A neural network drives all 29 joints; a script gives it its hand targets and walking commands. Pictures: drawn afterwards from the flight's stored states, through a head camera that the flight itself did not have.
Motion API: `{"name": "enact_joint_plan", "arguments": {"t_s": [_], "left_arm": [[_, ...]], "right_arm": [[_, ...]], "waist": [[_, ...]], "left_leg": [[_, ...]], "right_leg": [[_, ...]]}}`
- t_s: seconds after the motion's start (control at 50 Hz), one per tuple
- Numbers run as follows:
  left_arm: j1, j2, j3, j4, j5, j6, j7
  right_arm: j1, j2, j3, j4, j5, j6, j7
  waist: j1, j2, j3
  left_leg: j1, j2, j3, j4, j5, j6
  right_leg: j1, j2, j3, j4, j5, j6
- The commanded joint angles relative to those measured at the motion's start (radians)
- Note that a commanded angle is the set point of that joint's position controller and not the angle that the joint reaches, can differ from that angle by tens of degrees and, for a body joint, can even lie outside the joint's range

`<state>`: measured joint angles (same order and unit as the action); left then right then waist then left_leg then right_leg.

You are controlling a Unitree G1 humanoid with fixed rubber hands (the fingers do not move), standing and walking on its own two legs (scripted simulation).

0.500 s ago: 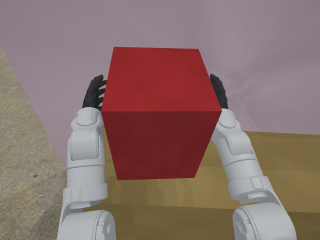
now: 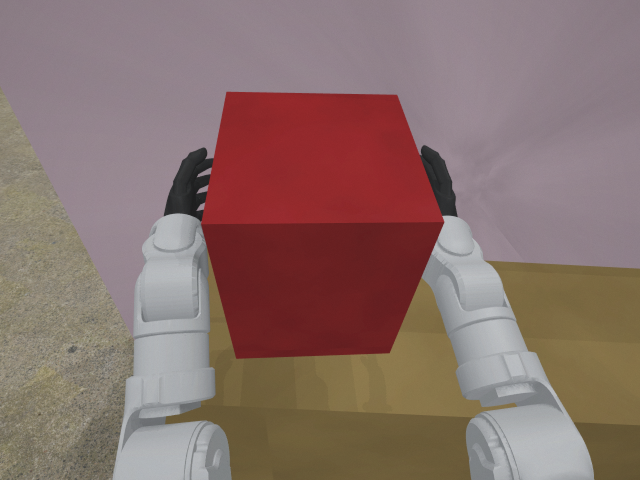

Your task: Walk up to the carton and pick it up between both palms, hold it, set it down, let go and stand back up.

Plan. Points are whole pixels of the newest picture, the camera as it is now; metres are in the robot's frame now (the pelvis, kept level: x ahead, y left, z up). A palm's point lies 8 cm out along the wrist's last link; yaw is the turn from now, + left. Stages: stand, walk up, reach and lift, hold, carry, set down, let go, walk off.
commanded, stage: set down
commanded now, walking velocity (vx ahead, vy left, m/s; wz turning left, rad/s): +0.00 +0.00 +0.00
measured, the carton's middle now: (313, 231) +0.37 +0.00 +0.15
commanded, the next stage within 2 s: none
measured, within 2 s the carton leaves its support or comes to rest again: neither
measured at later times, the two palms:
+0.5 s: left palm (192, 243) +0.37 +0.15 +0.13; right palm (424, 241) +0.36 -0.14 +0.14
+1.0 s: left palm (202, 249) +0.39 +0.14 +0.10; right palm (422, 255) +0.36 -0.15 +0.11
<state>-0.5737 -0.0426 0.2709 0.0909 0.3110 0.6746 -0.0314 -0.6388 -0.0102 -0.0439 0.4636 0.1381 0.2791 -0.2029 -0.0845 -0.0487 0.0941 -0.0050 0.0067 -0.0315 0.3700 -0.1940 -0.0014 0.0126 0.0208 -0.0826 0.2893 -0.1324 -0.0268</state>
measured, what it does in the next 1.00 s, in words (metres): stands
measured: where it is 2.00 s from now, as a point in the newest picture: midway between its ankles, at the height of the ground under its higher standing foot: outside the picture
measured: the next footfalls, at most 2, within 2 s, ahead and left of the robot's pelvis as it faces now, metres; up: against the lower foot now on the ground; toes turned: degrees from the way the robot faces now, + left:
none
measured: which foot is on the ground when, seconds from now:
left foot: down 0.00-1.00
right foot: down 0.00-1.00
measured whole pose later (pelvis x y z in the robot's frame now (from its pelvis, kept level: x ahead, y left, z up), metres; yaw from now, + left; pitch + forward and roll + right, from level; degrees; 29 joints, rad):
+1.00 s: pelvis +0.03 +0.02 +0.00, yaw +0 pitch -8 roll -2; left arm -0.46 -0.06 0.22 0.37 0.30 0.28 -0.02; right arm -0.45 0.05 -0.13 0.62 -0.01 -0.16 -0.18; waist -0.07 -0.06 0.11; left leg -0.01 0.00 -0.01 0.37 -0.23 0.02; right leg 0.04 0.01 -0.08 0.23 -0.13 0.00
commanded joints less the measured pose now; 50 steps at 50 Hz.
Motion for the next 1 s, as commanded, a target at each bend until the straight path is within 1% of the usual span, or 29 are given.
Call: {"name": "enact_joint_plan", "arguments": {"t_s": [0.0, 0.04, 0.06, 0.14, 0.18, 0.26, 0.3, 0.32, 0.38, 0.42, 0.48, 0.54, 0.58, 0.62, 0.66, 0.74, 0.8, 0.82, 0.86, 0.88, 0.94, 0.98], "left_arm": [[-0.626, -0.523, -0.493, -0.08, -0.135, -0.066, -0.135], [-0.605, -0.516, -0.47, -0.055, -0.118, -0.089, -0.146], [-0.592, -0.513, -0.458, -0.043, -0.11, -0.103, -0.154], [-0.547, -0.493, -0.407, 0.034, -0.07, -0.168, -0.18], [-0.515, -0.484, -0.393, 0.054, -0.063, -0.201, -0.188], [-0.499, -0.5, -0.426, 0.054, -0.07, -0.262, -0.179], [-0.496, -0.516, -0.468, 0.041, -0.086, -0.291, -0.166], [-0.5, -0.523, -0.483, 0.041, -0.09, -0.302, -0.16], [-0.527, -0.553, -0.559, -0.009, -0.127, -0.343, -0.133], [-0.524, -0.56, -0.576, -0.001, -0.125, -0.363, -0.122], [-0.514, -0.55, -0.554, 0.032, -0.104, -0.369, -0.121], [-0.484, -0.545, -0.532, 0.052, -0.086, -0.369, -0.122], [-0.472, -0.553, -0.535, 0.046, -0.086, -0.372, -0.121], [-0.456, -0.557, -0.533, 0.05, -0.085, -0.377, -0.12], [-0.449, -0.554, -0.527, 0.065, -0.08, -0.381, -0.119], [-0.452, -0.558, -0.533, 0.069, -0.081, -0.403, -0.115], [-0.444, -0.563, -0.531, 0.092, -0.082, -0.416, -0.115], [-0.445, -0.557, -0.522, 0.101, -0.079, -0.42, -0.118], [-0.441, -0.554, -0.51, 0.122, -0.075, -0.425, -0.12], [-0.446, -0.557, -0.514, 0.125, -0.08, -0.432, -0.121], [-0.477, -0.574, -0.529, 0.13, -0.09, -0.467, -0.114], [-0.486, -0.573, -0.514, 0.17, -0.082, -0.485, -0.113]], "right_arm": [[-0.76, 0.571, 0.388, -0.319, 0.044, -0.105, 0.104], [-0.735, 0.564, 0.357, -0.301, 0.006, -0.139, 0.108], [-0.728, 0.558, 0.346, -0.295, -0.013, -0.162, 0.111], [-0.654, 0.525, 0.265, -0.212, -0.103, -0.256, 0.129], [-0.612, 0.514, 0.246, -0.191, -0.135, -0.303, 0.135], [-0.571, 0.492, 0.247, -0.169, -0.155, -0.382, 0.141], [-0.575, 0.497, 0.278, -0.194, -0.154, -0.415, 0.138], [-0.58, 0.499, 0.291, -0.197, -0.15, -0.425, 0.137], [-0.589, 0.516, 0.342, -0.24, -0.129, -0.455, 0.133], [-0.566, 0.524, 0.359, -0.227, -0.127, -0.458, 0.131], [-0.525, 0.518, 0.338, -0.177, -0.137, -0.454, 0.128], [-0.505, 0.509, 0.331, -0.157, -0.132, -0.461, 0.128], [-0.494, 0.504, 0.33, -0.154, -0.129, -0.468, 0.127], [-0.49, 0.502, 0.333, -0.162, -0.127, -0.473, 0.127], [-0.477, 0.5, 0.327, -0.147, -0.132, -0.474, 0.126], [-0.455, 0.501, 0.316, -0.125, -0.136, -0.488, 0.129], [-0.448, 0.505, 0.315, -0.116, -0.147, -0.493, 0.128], [-0.439, 0.506, 0.312, -0.11, -0.152, -0.494, 0.127], [-0.439, 0.505, 0.298, -0.099, -0.16, -0.5, 0.126], [-0.447, 0.514, 0.303, -0.114, -0.162, -0.507, 0.124], [-0.442, 0.53, 0.298, -0.096, -0.174, -0.522, 0.127], [-0.431, 0.536, 0.282, -0.064, -0.193, -0.527, 0.128]], "waist": [[0.009, 0.066, -0.468], [0.004, 0.058, -0.449], [0.008, 0.05, -0.443], [0.012, 0.058, -0.347], [0.012, 0.046, -0.33], [0.007, 0.061, -0.345], [0.007, 0.059, -0.4], [0.008, 0.062, -0.407], [0.004, 0.068, -0.503], [0.0, 0.07, -0.501], [0.0, 0.079, -0.45], [0.009, 0.085, -0.447], [0.006, 0.088, -0.461], [0.01, 0.087, -0.465], [0.004, 0.083, -0.442], [0.003, 0.105, -0.457], [-0.004, 0.088, -0.435], [-0.001, 0.084, -0.432], [0.0, 0.086, -0.417], [0.0, 0.08, -0.442], [-0.007, 0.09, -0.488], [-0.01, 0.088, -0.472]], "left_leg": [[0.003, -0.05, 0.059, -0.07, 0.186, -0.005], [-0.001, -0.052, 0.067, -0.079, 0.167, -0.003], [-0.005, -0.052, 0.072, -0.087, 0.154, 0.0], [-0.046, -0.046, 0.093, -0.127, 0.049, 0.006], [-0.049, -0.044, 0.099, -0.133, 0.039, 0.007], [-0.017, -0.033, 0.094, -0.116, 0.113, -0.009], [0.019, -0.03, 0.089, -0.088, 0.195, -0.018], [0.028, -0.028, 0.084, -0.081, 0.216, -0.021], [0.073, -0.024, 0.069, -0.044, 0.328, -0.036], [0.083, -0.022, 0.06, -0.036, 0.357, -0.042], [0.051, -0.023, 0.063, -0.056, 0.303, -0.041], [0.055, -0.022, 0.065, -0.052, 0.327, -0.045], [0.072, -0.017, 0.063, -0.042, 0.366, -0.052], [0.081, -0.015, 0.061, -0.039, 0.385, -0.054], [0.083, -0.016, 0.061, -0.041, 0.38, -0.054], [0.097, -0.012, 0.06, -0.033, 0.412, -0.066], [0.094, -0.01, 0.057, -0.036, 0.41, -0.064], [0.084, -0.012, 0.06, -0.039, 0.397, -0.06], [0.067, -0.013, 0.063, -0.046, 0.384, -0.06], [0.065, -0.014, 0.064, -0.041, 0.389, -0.057], [0.085, -0.01, 0.058, -0.031, 0.416, -0.067], [0.073, -0.01, 0.06, -0.037, 0.391, -0.065]], "right_leg": [[0.197, 0.014, -0.016, -0.008, 0.194, 0.072], [0.206, 0.009, -0.018, -0.013, 0.197, 0.074], [0.214, 0.007, -0.023, -0.014, 0.195, 0.074], [0.201, -0.009, -0.036, -0.03, 0.106, 0.066], [0.206, -0.012, -0.043, -0.033, 0.1, 0.065], [0.19, -0.006, -0.056, -0.031, 0.12, 0.056], [0.191, 0.0, -0.059, -0.026, 0.175, 0.055], [0.185, 0.002, -0.059, -0.027, 0.184, 0.052], [0.184, 0.01, -0.057, -0.014, 0.267, 0.049], [0.18, 0.01, -0.05, -0.016, 0.286, 0.047], [0.178, 0.003, -0.044, -0.027, 0.243, 0.048], [0.188, 0.003, -0.046, -0.027, 0.271, 0.048], [0.185, 0.009, -0.049, -0.026, 0.29, 0.047], [0.184, 0.013, -0.05, -0.029, 0.295, 0.044], [0.175, 0.013, -0.049, -0.033, 0.294, 0.045], [0.165, 0.015, -0.051, -0.031, 0.305, 0.041], [0.16, 0.018, -0.05, -0.037, 0.311, 0.042], [0.167, 0.014, -0.048, -0.038, 0.312, 0.044], [0.165, 0.013, -0.045, -0.038, 0.305, 0.047], [0.176, 0.013, -0.044, -0.033, 0.328, 0.051], [0.16, 0.015, -0.046, -0.029, 0.338, 0.047], [0.149, 0.013, -0.044, -0.035, 0.321, 0.048]]}}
